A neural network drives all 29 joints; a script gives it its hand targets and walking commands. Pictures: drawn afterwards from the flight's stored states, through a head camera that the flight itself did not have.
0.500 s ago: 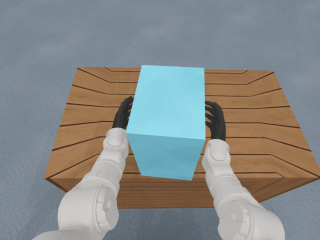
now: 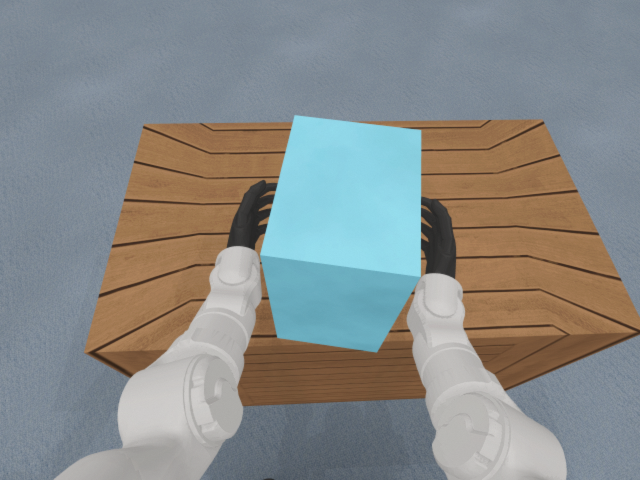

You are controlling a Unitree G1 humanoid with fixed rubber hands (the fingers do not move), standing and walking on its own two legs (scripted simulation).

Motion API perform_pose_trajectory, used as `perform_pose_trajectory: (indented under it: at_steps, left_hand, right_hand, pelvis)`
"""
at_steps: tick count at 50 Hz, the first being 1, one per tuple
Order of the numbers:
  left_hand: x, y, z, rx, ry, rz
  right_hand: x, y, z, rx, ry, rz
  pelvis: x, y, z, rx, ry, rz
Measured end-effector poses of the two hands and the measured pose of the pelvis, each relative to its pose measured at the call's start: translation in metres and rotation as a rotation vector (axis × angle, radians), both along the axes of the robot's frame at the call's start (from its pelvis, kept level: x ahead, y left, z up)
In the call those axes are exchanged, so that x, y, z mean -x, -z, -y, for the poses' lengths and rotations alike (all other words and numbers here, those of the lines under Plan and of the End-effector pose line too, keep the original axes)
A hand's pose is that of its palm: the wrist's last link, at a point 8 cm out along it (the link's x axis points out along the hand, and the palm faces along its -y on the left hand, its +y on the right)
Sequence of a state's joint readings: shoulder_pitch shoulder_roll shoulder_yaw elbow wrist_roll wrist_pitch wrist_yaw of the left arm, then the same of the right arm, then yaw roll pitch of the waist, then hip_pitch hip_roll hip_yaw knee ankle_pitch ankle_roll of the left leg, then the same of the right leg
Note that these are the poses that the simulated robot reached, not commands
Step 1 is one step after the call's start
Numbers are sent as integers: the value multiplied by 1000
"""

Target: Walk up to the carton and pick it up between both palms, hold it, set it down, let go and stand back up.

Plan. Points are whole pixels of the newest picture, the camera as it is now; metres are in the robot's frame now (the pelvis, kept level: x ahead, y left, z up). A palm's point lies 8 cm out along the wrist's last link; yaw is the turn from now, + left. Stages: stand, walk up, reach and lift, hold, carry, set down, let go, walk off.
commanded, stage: set down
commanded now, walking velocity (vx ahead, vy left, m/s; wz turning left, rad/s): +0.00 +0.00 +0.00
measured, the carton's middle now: (340, 246) +0.43 -0.01 -0.03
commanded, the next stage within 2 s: none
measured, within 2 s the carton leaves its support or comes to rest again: neither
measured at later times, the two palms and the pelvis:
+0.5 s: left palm (246, 241) +0.42 +0.12 +0.00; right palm (437, 263) +0.39 -0.13 +0.01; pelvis +0.00 +0.00 +0.00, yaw +0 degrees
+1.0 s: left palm (247, 241) +0.43 +0.12 +0.00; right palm (436, 263) +0.39 -0.13 +0.01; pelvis +0.00 +0.01 +0.00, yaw -1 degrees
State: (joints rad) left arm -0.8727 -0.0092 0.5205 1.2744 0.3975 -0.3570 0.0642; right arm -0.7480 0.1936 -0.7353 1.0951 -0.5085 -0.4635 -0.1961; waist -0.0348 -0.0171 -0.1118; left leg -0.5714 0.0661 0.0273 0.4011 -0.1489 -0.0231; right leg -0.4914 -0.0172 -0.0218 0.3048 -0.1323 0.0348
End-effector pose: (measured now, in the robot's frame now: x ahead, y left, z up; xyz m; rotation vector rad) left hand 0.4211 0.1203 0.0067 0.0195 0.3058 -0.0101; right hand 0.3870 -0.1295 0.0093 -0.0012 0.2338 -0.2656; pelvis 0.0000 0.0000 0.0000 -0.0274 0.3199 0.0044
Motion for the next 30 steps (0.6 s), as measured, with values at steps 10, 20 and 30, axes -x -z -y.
perform_pose_trajectory:
  at_steps: [10,20,30]
  left_hand:
    - [0,2,0,12,-6,16]
    - [-1,4,0,7,-5,27]
    - [-3,6,0,10,-10,31]
  right_hand:
    - [-1,0,0,12,-6,4]
    - [-1,1,1,12,-8,11]
    - [-1,2,0,14,-10,17]
  pelvis:
    - [-2,1,-2,0,1,2]
    - [-1,1,-1,1,4,4]
    - [0,2,-3,-1,7,-6]
